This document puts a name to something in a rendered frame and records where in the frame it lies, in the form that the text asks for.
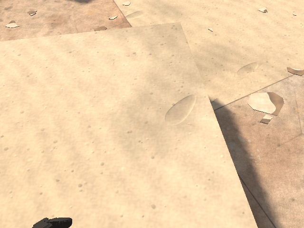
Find robot left hand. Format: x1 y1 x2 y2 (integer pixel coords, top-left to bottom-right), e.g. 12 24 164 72
32 218 72 228

